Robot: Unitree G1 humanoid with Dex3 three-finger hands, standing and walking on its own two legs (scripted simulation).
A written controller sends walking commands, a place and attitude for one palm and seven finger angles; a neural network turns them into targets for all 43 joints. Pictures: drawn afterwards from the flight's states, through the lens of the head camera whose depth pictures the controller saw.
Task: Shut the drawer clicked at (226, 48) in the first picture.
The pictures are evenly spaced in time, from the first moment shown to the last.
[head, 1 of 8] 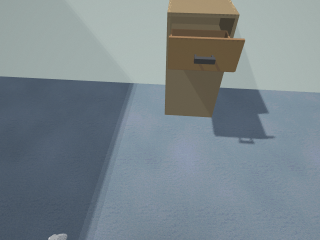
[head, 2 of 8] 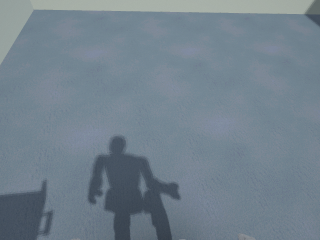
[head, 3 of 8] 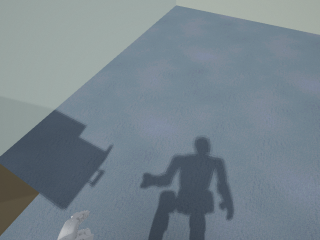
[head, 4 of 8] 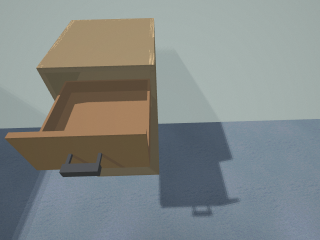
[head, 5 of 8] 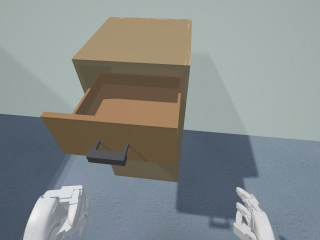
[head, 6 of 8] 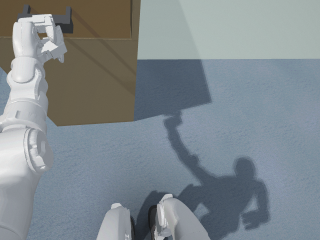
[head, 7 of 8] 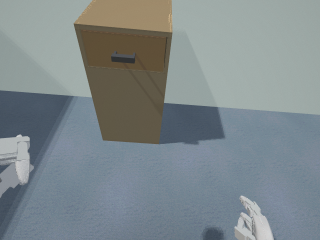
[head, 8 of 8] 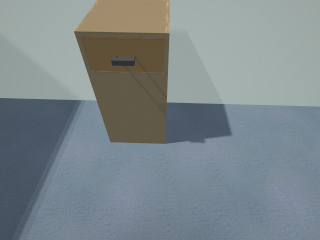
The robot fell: no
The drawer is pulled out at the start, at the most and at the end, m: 0.30 0.30 0.00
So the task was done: yes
